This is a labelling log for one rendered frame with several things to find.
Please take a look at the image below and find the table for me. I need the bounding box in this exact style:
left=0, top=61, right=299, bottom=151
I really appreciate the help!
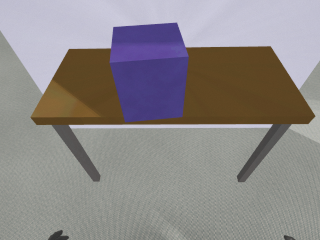
left=30, top=46, right=315, bottom=182

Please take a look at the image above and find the carton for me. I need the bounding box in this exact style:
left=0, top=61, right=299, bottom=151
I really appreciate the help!
left=109, top=22, right=189, bottom=123

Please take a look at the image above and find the left robot hand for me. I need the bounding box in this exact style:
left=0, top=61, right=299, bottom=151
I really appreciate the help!
left=48, top=230, right=69, bottom=240

